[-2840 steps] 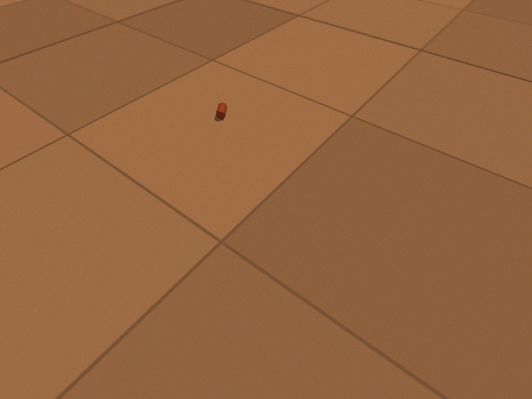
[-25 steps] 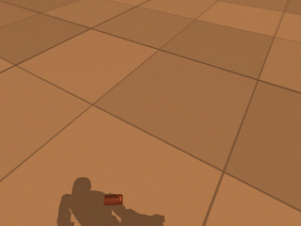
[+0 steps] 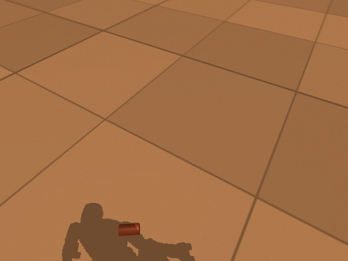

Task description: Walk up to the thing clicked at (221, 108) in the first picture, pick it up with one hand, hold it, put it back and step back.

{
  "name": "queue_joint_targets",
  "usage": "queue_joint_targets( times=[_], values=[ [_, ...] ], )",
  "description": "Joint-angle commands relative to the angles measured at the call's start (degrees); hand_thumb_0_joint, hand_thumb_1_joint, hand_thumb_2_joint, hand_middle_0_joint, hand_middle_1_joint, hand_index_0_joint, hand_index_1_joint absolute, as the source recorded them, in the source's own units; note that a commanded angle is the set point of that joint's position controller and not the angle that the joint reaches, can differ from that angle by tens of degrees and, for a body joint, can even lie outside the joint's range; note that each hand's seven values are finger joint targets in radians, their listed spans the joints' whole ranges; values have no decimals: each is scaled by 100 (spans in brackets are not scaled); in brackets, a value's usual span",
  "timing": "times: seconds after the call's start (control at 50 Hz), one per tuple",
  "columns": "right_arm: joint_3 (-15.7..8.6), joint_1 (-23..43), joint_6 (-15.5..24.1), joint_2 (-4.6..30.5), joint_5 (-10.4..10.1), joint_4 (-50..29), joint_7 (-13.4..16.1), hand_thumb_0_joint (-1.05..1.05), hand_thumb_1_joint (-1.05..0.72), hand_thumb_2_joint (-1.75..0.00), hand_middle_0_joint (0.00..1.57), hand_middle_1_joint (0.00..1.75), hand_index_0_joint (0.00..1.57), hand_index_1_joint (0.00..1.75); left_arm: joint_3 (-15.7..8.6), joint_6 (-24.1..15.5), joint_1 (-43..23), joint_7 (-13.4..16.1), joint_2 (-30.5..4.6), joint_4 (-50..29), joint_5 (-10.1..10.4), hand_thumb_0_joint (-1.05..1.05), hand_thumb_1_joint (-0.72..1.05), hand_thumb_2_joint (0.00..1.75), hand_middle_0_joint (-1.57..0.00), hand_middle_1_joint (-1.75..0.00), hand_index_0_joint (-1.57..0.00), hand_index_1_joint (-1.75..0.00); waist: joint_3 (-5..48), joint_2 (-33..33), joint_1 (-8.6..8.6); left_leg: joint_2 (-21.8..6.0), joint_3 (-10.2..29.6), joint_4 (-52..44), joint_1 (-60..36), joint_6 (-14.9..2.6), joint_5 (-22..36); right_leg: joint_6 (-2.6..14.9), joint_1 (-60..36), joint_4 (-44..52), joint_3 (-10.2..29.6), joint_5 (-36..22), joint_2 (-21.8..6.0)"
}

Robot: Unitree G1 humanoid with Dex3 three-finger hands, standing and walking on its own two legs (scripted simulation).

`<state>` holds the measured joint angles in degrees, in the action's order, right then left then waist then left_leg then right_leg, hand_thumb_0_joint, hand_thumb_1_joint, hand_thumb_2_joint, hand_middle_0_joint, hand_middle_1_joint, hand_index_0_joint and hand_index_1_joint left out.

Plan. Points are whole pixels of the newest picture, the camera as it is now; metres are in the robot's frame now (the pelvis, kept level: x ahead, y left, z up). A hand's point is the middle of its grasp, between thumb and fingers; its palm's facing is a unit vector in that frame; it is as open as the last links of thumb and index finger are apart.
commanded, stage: stand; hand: left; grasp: from above
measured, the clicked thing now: (129, 229) +0.45 +0.23 -0.75
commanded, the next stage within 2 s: step back in 0.06 s
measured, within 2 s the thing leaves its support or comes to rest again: neither
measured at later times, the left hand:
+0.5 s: hand out of the picture +0.08 +0.30 -0.18, palm faces -0.06 -0.92 -0.38, open 7.4 cm
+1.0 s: hand out of the picture -0.10 +0.27 -0.15, palm faces -0.08 -0.91 -0.41, open 7.4 cm
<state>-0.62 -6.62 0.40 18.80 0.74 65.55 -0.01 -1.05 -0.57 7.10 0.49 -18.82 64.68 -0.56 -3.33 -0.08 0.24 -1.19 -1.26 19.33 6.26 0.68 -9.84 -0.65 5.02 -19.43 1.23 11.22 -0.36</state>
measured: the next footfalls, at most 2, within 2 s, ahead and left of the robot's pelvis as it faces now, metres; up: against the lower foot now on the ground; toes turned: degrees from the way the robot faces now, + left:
right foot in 0.86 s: -0.15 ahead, -0.11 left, +0.00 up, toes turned -4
left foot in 1.24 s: -0.25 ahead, +0.12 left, +0.00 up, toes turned -3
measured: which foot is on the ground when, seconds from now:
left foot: down 0.00-0.90, up 0.92-1.00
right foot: down 0.00-0.40, up 0.42-0.84, down 0.86-1.00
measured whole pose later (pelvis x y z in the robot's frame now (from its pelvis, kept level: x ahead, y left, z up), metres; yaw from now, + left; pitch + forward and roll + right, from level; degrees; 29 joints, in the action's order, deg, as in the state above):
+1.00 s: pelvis -0.19 +0.00 -0.02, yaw -7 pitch -3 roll +2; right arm -3.1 -8.1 -3.1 23.1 0.4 52.2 0.4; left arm -4.7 3.4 12.6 -0.6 -20.2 49.7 -2.2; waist -7.7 0.7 -1.7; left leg 5.0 5.3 60.0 29.4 0.2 -25.3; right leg 1.6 15.1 -36.9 2.9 18.8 0.0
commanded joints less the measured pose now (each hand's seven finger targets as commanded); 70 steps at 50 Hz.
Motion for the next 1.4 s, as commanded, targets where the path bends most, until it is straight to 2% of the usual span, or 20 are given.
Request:
queue_joint_targets(
  times=[0.0, 0.1, 0.28, 0.34, 0.38, 0.42, 0.5, 0.74, 0.82, 0.86, 0.88, 0.9, 0.98, 1.1, 1.16, 1.22, 1.26, 1.28, 1.34, 1.38],
  values=[
    [-199, 210, 117, 1140, 2, -335, 73, 0, -90, -90, 20, 30, 20, 30, -190, -110, -208, 42, -1159, -334, -6, 0, 90, 90, -20, -30, -20, -30, 146, 8, 19, -608, 537, -395, -51, -163, 290, 160, 308, 418, 472, -463, -620],
    [-358, 224, -47, 1476, -105, -586, 60, 0, -90, -90, 20, 30, 20, 30, -412, 0, -53, 100, -1536, -724, 96, 0, 90, 90, -20, -30, -20, -30, 205, -9, 48, -574, 563, 567, 128, -348, 1445, 380, 724, -407, 523, -1711, -545],
    [-460, -231, -234, 1324, -34, -956, 0, 0, -90, -90, 20, 30, 20, 30, -533, 149, -548, 94, -1910, -1538, -62, 0, 90, 90, -20, -30, -20, -30, 776, -1051, 129, 268, 170, 2461, 368, -259, -998, 1347, 1384, -456, 1476, -1784, -1578],
    [-529, -616, -195, 1443, -19, -1008, -33, 0, -90, -90, 20, 30, 20, 30, -515, 217, -815, 71, -1787, -1776, -75, 0, 90, 90, -20, -30, -20, -30, 758, -785, 326, -99, 526, 1882, 251, -433, 19, 972, 1676, -1255, 948, -1054, -1096],
    [-652, -417, -76, 2125, 65, -1118, -5, 0, -90, -90, 20, 30, 20, 30, -417, 282, -683, 129, -1234, -1861, -28, 0, 90, 90, -20, -30, -20, -30, 487, 1123, 281, -1772, 2581, 21, 219, -1062, 2507, 268, 2342, -3315, 336, 1951, 734],
    [-704, -357, -20, 2225, 123, -1291, 77, 0, -90, -90, 20, 30, 20, 30, -443, 342, -265, 217, -1324, -1742, -67, 0, 90, 90, -20, -30, -20, -30, 691, 912, 207, -2121, 2910, 147, 186, -1382, 2969, 226, 2456, -4589, 1048, 2593, 742],
    [-583, 300, 18, 1733, 104, -1576, 181, 0, -90, -90, 20, 30, 20, 30, -508, 376, 260, 143, -1431, -1626, 19, 0, 90, 90, -20, -30, -20, -30, 638, 754, -230, -1200, 1423, 513, -35, -1051, 2424, 204, 2515, -5100, 1171, 1604, 669],
    [-649, -57, -45, 1910, 118, -1939, 167, 0, -90, -90, 20, 30, 20, 30, -648, 288, 445, 12, -1362, -1863, -63, 0, 90, 90, -20, -30, -20, -30, 753, 990, 106, -1526, 1379, 630, 153, -1344, 1329, -38, 1471, -2731, 290, 1695, 126],
    [-644, 277, -153, 1921, 61, -2046, 106, 0, -90, -90, 20, 30, 20, 30, -730, 266, 1260, -69, -1340, -1527, -116, 0, 90, 90, -20, -30, -20, -30, 870, 922, -262, -1240, 1149, 790, 1329, -816, -179, 278, 160, -1088, 4, 565, 156],
    [-513, 146, -183, 1429, -9, -2070, 92, 0, -90, -90, 20, 30, 20, 30, -875, 209, 1087, -53, -1846, -1720, -231, 0, 90, 90, -20, -30, -20, -30, 450, -803, -237, 10, 631, 2339, 2729, -152, -1825, 789, 182, -4, 2366, 1265, -1141],
    [-544, 298, -201, 1402, -17, -2062, 181, 0, -90, -90, 20, 30, 20, 30, -950, 234, 459, -53, -2346, -2023, -208, 0, 90, 90, -20, -30, -20, -30, 97, -1545, -340, 689, 546, 3758, 2364, 24, -2503, 1610, 1652, 562, 3061, 1509, -2079],
    [-632, 166, -217, 1619, 36, -1957, 201, 0, -90, -90, 20, 30, 20, 30, -948, 207, -78, -18, -2362, -2244, -232, 0, 90, 90, -20, -30, -20, -30, -277, -1549, -204, 470, 849, 4634, 1919, 36, -2376, 1861, 2633, 786, 3394, 1743, -2332],
    [-498, -629, -183, 1454, -97, -1604, 159, 0, -90, -90, 20, 30, 20, 30, -764, 148, -679, 41, -1564, -2412, -184, 0, 90, 90, -20, -30, -20, -30, -201, -869, 276, 913, 1026, 4928, 2127, 9, -1344, 873, 1669, -32, 993, -266, -876],
    [-403, -420, -69, 1414, -47, -1859, 207, 0, -90, -90, 20, 30, 20, 30, -755, 197, 333, 116, -1462, -2382, -167, 0, 90, 90, -20, -30, -20, -30, 556, -1014, -335, 461, 672, 3116, 2413, 126, -2074, 1355, -624, -761, 1294, -1847, -1446],
    [-413, -754, -22, 1343, 2, -1758, 203, 0, -90, -90, 20, 30, 20, 30, -717, 271, 282, 102, -1545, -2426, -99, 0, 90, 90, -20, -30, -20, -30, 865, -1110, -220, 230, 367, 1486, 1560, -44, -1547, 1163, -549, -1328, 1102, -2370, -1374],
    [-556, -998, -8, 1593, 79, -1647, 173, 0, -90, -90, 20, 30, 20, 30, -603, 369, 210, 40, -1444, -2547, -32, 0, 90, 90, -20, -30, -20, -30, 879, -273, -81, -236, 852, 280, 256, -301, 559, 543, 712, -1822, 590, -1050, -762],
    [-734, -630, -54, 2500, 130, -1858, 123, 0, -90, -90, 20, 30, 20, 30, -671, 346, -388, 84, -1426, -2703, -14, 0, 90, 90, -20, -30, -20, -30, 505, 1515, 221, -2118, 3000, -42, 826, -1656, 1574, 96, 1940, -3569, -6, 2298, 336],
    [-757, -347, -11, 2474, 158, -1943, 172, 0, -90, -90, 20, 30, 20, 30, -723, 353, -600, 119, -1530, -2680, -98, 0, 90, 90, -20, -30, -20, -30, 160, 1389, 260, -2403, 3355, -180, 1532, -1983, 1505, 77, 1759, -4602, 694, 2549, 214],
    [-539, 31, 13, 1795, 160, -2068, 224, 0, -90, -90, 20, 30, 20, 30, -688, 343, 117, 62, -1357, -2347, 53, 0, 90, 90, -20, -30, -20, -30, 243, 721, -195, -1331, 1517, 612, 594, -1402, 2852, 174, 2334, -5171, 883, 1977, 617],
    [-537, -197, 10, 1689, 95, -2001, 212, 0, -90, -90, 20, 30, 20, 30, -707, 325, 108, 54, -1340, -2316, 24, 0, 90, 90, -20, -30, -20, -30, 281, 707, -98, -1127, 1346, 775, 383, -1229, 2749, 138, 2320, -5001, 815, 1839, 636]
  ],
)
